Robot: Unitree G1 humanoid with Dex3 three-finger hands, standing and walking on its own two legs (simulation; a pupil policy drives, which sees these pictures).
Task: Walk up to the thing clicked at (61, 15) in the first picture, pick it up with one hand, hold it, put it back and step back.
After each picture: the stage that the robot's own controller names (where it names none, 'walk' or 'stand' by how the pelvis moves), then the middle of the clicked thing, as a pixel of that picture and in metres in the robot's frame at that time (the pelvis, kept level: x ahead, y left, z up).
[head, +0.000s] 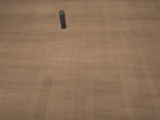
stand; (62, 19) +1.81 +0.27 -0.65
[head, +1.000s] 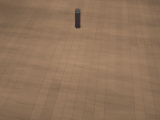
walk; (77, 18) +1.67 +0.16 -0.63
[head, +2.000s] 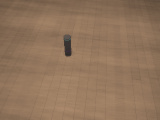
walk; (67, 46) +1.16 +0.18 -0.63
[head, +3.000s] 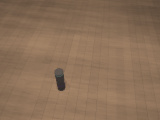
walk; (60, 80) +0.75 +0.22 -0.63
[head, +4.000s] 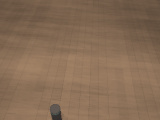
walk; (56, 115) +0.49 +0.17 -0.64
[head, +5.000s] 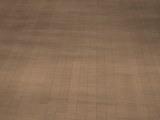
stand; out of the picture +0.37 +0.20 -0.64
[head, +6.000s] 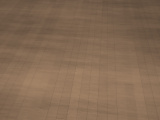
stand; out of the picture +0.36 +0.19 -0.65
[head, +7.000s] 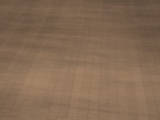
stand; out of the picture +0.36 +0.19 -0.66
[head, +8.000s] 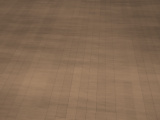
stand; out of the picture +0.38 +0.20 -0.66
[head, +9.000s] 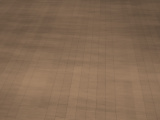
stand; out of the picture +0.37 +0.20 -0.66
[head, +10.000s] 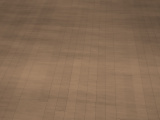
go down; out of the picture +0.36 +0.20 -0.65
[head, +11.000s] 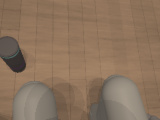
go down; (13, 57) +0.44 +0.24 -0.23
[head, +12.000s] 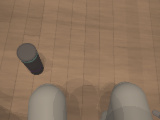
close in; (32, 61) +0.44 +0.23 -0.26
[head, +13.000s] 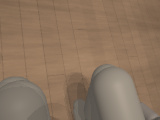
close in; out of the picture +0.43 +0.27 -0.16
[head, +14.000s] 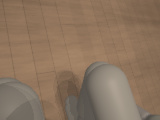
close; out of the picture +0.43 +0.28 -0.16
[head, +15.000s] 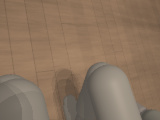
lift; out of the picture +0.39 +0.27 -0.16
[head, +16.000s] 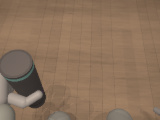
lift; (28, 85) +0.32 +0.18 +0.03
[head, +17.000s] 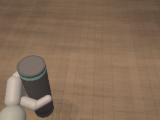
hold; (39, 91) +0.31 +0.16 +0.04
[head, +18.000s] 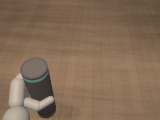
hold; (41, 92) +0.31 +0.16 +0.03
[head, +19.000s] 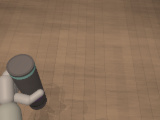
crouch; (30, 86) +0.34 +0.18 -0.03
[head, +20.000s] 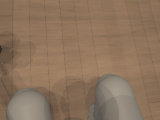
lower; out of the picture +0.50 +0.26 -0.04
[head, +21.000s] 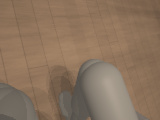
lower; out of the picture +0.46 +0.29 -0.16
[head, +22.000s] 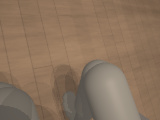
lower; out of the picture +0.44 +0.29 -0.16
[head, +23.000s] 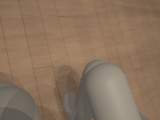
lower; out of the picture +0.44 +0.29 -0.16
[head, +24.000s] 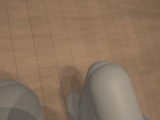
lower; out of the picture +0.42 +0.29 -0.16
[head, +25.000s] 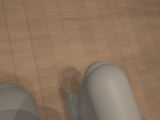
open; out of the picture +0.44 +0.26 -0.17
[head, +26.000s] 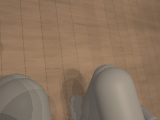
stand; out of the picture +0.43 +0.26 -0.18
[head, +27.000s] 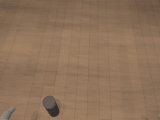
stand; (51, 107) +0.39 +0.19 -0.51
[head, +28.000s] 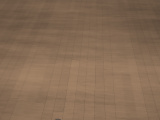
stand; out of the picture +0.39 +0.19 -0.60
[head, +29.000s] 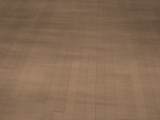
stand; out of the picture +0.38 +0.18 -0.60
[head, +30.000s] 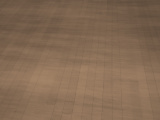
stand; out of the picture +0.40 +0.16 -0.65
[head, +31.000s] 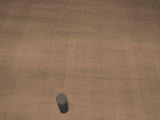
walk; (62, 104) +0.45 +0.15 -0.64
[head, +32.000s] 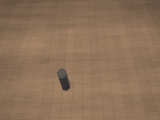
walk; (64, 80) +0.68 +0.22 -0.63
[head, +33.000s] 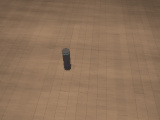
stand; (66, 59) +1.01 +0.18 -0.63
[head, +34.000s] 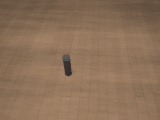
stand; (67, 65) +1.02 +0.19 -0.66
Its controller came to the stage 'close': yes
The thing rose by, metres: 0.68
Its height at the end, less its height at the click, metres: +0.00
